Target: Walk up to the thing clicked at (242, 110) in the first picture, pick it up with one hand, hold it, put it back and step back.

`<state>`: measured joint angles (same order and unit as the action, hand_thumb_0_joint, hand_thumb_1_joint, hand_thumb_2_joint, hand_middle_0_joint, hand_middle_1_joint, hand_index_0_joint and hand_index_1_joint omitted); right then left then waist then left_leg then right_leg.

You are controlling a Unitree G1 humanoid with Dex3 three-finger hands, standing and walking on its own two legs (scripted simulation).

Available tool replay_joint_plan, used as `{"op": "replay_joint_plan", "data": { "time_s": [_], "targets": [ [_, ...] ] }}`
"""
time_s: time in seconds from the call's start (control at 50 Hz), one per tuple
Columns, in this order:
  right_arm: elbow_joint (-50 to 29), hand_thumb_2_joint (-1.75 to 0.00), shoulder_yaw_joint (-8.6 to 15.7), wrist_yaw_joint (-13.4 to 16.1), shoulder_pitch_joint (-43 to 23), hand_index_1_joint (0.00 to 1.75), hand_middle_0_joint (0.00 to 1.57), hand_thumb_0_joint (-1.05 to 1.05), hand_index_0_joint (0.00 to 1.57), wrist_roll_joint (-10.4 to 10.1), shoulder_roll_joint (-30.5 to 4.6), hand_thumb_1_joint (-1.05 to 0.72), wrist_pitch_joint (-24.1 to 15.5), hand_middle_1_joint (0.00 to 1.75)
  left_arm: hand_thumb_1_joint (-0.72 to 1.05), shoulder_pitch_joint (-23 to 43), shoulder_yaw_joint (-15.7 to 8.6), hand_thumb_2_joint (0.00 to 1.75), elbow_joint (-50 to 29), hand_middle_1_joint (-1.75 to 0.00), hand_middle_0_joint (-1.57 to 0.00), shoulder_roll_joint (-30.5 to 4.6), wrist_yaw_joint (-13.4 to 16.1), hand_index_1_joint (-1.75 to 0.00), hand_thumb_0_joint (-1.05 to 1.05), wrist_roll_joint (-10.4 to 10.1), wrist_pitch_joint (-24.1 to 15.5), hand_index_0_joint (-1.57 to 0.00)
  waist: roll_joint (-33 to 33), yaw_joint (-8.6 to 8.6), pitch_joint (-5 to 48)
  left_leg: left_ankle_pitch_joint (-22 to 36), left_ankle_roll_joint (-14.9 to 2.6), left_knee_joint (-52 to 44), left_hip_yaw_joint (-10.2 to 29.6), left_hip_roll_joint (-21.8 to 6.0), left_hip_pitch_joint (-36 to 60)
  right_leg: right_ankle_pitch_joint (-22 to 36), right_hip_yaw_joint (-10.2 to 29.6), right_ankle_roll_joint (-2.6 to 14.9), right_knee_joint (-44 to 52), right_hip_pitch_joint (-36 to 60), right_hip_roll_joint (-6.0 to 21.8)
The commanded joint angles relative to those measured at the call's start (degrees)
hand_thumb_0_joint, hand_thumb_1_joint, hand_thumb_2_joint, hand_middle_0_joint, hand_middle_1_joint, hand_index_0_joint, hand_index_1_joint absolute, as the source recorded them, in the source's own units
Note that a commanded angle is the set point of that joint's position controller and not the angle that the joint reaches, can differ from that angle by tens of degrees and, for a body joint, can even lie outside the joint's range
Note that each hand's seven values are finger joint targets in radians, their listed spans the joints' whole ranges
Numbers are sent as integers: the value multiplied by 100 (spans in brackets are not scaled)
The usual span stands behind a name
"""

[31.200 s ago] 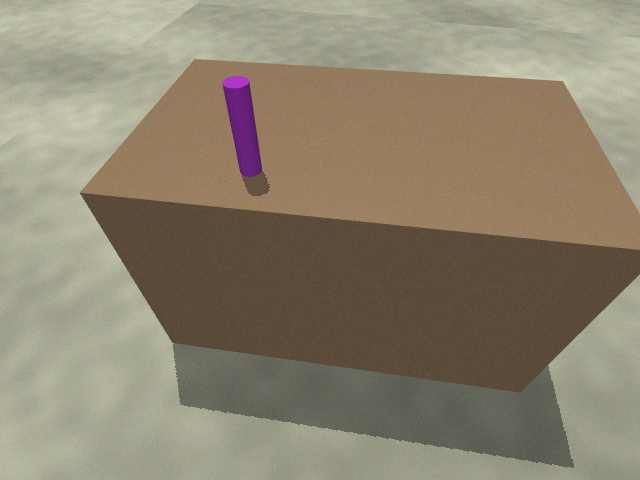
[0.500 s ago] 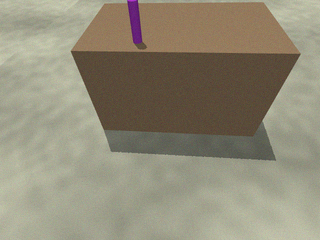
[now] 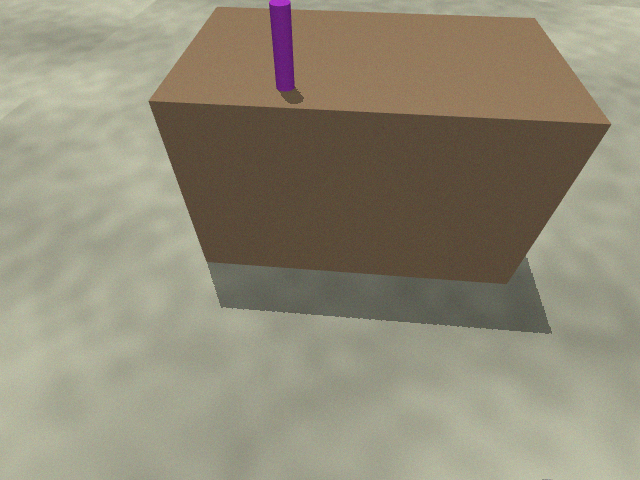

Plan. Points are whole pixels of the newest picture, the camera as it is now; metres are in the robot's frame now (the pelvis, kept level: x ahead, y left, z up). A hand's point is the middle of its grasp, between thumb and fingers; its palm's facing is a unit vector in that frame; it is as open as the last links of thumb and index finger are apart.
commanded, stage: step back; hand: left
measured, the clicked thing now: (282, 48) +1.08 +0.11 +0.04
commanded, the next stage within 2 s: stand in 0.32 s
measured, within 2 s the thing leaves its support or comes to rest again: neither
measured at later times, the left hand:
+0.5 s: hand out of the picture +0.10 +0.25 -0.14, palm faces -0.01 -0.94 -0.34, open 7.4 cm
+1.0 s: hand out of the picture +0.07 +0.25 -0.14, palm faces -0.03 -0.94 -0.34, open 7.4 cm
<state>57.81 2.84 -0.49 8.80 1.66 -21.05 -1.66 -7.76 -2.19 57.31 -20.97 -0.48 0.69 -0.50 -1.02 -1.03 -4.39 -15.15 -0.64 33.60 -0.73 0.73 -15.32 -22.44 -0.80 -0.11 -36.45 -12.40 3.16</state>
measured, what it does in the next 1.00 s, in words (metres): stands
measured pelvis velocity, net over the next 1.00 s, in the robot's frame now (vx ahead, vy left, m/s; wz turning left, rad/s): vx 0.00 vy -0.01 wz -0.01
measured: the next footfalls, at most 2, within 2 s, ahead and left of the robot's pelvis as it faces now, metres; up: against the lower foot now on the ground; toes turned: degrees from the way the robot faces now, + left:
none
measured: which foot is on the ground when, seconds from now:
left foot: down 0.00-1.00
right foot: down 0.00-1.00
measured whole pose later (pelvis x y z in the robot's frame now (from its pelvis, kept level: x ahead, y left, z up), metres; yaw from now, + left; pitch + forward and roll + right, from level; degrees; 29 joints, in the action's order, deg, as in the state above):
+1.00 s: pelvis +0.00 -0.01 +0.02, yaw -1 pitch -3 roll +0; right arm 65.9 0.1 -0.9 6.1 0.6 -19.8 -0.7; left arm -5.8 -0.5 66.2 -20.2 -0.6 0.5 -0.6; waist 0.3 0.4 -3.6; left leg -7.9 0.5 18.7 -0.6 -1.1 -8.3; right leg -11.1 -0.8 -0.9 -17.6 -4.0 1.0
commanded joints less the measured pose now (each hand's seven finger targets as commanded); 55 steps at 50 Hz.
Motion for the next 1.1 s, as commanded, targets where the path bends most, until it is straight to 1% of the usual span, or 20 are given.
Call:
{"op": "replay_joint_plan", "data": {
  "time_s": [0.0,0.02,0.04,0.06,0.08,0.1,0.16,0.28,0.3,0.34,0.38,0.44,0.52,0.6,0.66,0.72,0.9,0.98,1.02,1.08],
  "targets": [
    [-344,-90,236,83,-522,30,20,0,20,-1,-1414,-90,-89,30,90,208,-210,90,-262,-30,-20,-1060,80,-30,0,6,-122,-20,593,-87,430,755,-760,-1243,1508,-1435,60,190,135,185,721,167,-57],
    [-338,-90,186,89,-629,30,20,0,20,-25,-1269,-90,-88,30,90,117,-224,90,-170,-30,-20,-1135,90,-30,0,-2,-167,-20,639,-131,495,1180,-494,-1072,1146,-1203,31,803,231,218,939,465,39],
    [-310,-90,171,98,-620,30,20,0,20,-44,-1216,-90,-95,30,90,38,-236,90,-125,-30,-20,-1230,91,-30,0,-6,-203,-20,667,-108,610,1537,-318,-855,859,-962,92,1456,365,244,994,611,134],
    [-273,-90,149,99,-606,30,20,0,20,-68,-1139,-90,-89,30,90,55,-247,90,-69,-30,-20,-1288,92,-30,0,-19,-212,-20,603,-68,629,1532,-206,-758,699,-801,35,1770,472,270,1029,732,238],
    [-238,-90,148,106,-576,30,20,0,20,-77,-1115,-90,-84,30,90,116,-249,90,-73,-30,-20,-1343,99,-30,0,-3,-223,-20,417,-10,728,1705,-170,-666,552,-721,244,2103,529,301,1020,747,337],
    [-194,-90,148,102,-588,30,20,0,20,-71,-1094,-90,-76,30,90,210,-239,90,-62,-30,-20,-1333,107,-30,0,-18,-223,-20,346,19,722,1817,-147,-660,516,-693,363,2247,553,296,1051,667,361],
    [-115,-90,157,98,-661,30,20,0,20,-73,-1103,-90,-55,30,90,315,-199,90,-42,-30,-20,-1278,131,-30,0,-12,-205,-20,276,33,865,2011,-231,-665,484,-759,599,2378,437,275,1107,679,353],
    [-18,-90,153,93,-876,30,20,0,20,-78,-1054,-90,-22,30,90,427,-180,90,88,-30,-20,-1254,131,-30,0,12,-172,-20,169,37,718,1569,-212,-848,467,-745,555,2171,438,251,1292,684,353],
    [21,-90,77,87,-834,30,20,0,20,-124,-1047,-90,-30,30,90,444,-75,90,200,-30,-20,-1067,115,-30,0,-67,-175,-20,170,93,695,2089,-196,-1081,654,-824,882,2446,524,145,1479,534,384],
    [83,-90,91,89,-782,30,20,0,20,-128,-1122,-90,-43,30,90,396,-63,90,234,-30,-20,-1079,126,-30,0,-64,-178,-20,172,100,807,2554,-189,-1096,642,-878,1162,2642,435,70,1584,644,347],
    [135,-90,46,85,-753,30,20,0,20,-125,-1086,-90,-66,30,90,430,-62,90,289,-30,-20,-1118,129,-30,0,-52,-175,-20,241,112,847,2795,-158,-1204,621,-899,1261,2659,412,60,1584,756,341],
    [142,-90,40,93,-889,30,20,0,20,-134,-1085,-90,-77,30,90,450,-64,90,339,-30,-20,-1102,124,-30,0,-53,-165,-20,245,53,950,2730,-126,-1305,588,-908,1355,2593,408,42,1716,871,372],
    [200,-90,12,81,-888,30,20,0,20,-147,-1041,-90,-43,30,90,569,-43,90,415,-30,-20,-1135,102,-30,0,-28,-170,-20,146,117,774,2006,-65,-1497,554,-844,1161,2271,458,58,1953,889,421],
    [282,-90,-6,63,-894,30,20,0,20,-138,-1063,-90,-38,30,90,505,-33,90,484,-30,-20,-1126,73,-30,0,-14,-151,-20,205,81,490,1083,-32,-1815,604,-809,834,1596,496,58,2131,784,397],
    [297,-90,-2,54,-883,30,20,0,20,-125,-1066,-90,-55,30,90,527,-48,90,491,-30,-20,-1146,75,-30,0,2,-170,-20,96,75,636,1306,-44,-1739,595,-832,984,1678,511,81,2145,794,450],
    [366,-90,-15,48,-789,30,20,0,20,-127,-1074,-90,-60,30,90,544,-36,90,514,-30,-20,-1131,64,-30,0,-24,-165,-20,183,121,471,980,-1,-1835,603,-785,876,1420,556,87,2229,678,439],
    [428,-90,-44,51,-627,30,20,0,20,-114,-1101,-90,-59,30,90,460,-28,90,512,-30,-20,-1130,64,-30,0,-28,-167,-20,168,112,577,1218,-22,-1769,628,-835,911,1602,548,80,2195,717,455],
    [437,-90,-67,60,-554,30,20,0,20,-110,-1088,-90,-48,30,90,446,-23,90,522,-30,-20,-1148,57,-30,0,-25,-154,-20,106,133,526,1072,-21,-1774,624,-835,831,1443,556,99,2217,668,450],
    [463,-90,-76,51,-542,30,20,0,20,-118,-1091,-90,-32,30,90,393,-20,90,547,-30,-20,-1165,56,-30,0,-25,-152,-20,104,120,421,781,-17,-1827,648,-805,801,1255,553,90,2264,570,435],
    [447,-90,-84,49,-498,30,20,0,20,-114,-1118,-90,-50,30,90,399,-20,90,525,-30,-20,-1154,51,-30,0,-18,-142,-20,153,131,457,908,-28,-1850,659,-827,755,1420,544,100,2204,637,441]
  ]
}}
